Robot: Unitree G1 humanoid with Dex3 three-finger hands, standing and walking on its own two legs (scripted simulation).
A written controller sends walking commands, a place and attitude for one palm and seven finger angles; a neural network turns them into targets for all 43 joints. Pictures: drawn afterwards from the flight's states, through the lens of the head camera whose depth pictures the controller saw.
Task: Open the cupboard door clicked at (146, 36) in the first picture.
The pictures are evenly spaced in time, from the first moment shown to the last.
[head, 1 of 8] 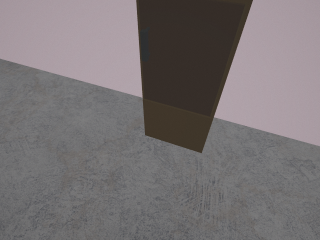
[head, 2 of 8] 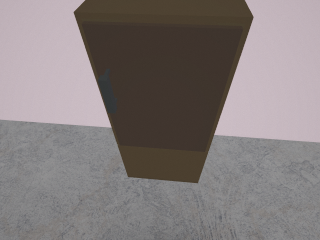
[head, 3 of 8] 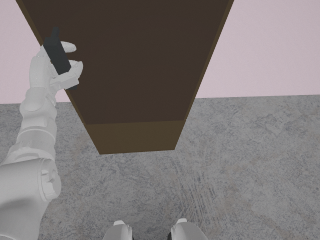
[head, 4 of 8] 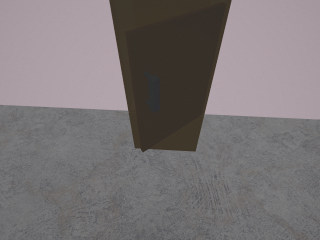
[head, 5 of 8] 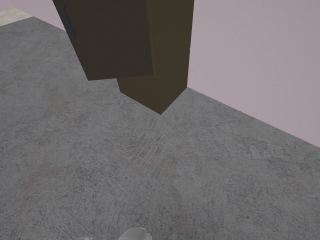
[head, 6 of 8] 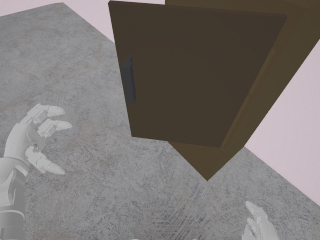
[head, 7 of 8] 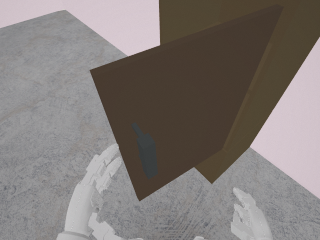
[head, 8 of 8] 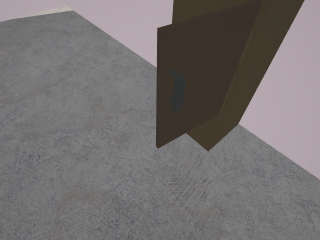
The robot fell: no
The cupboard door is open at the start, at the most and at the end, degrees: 0 82 82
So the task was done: yes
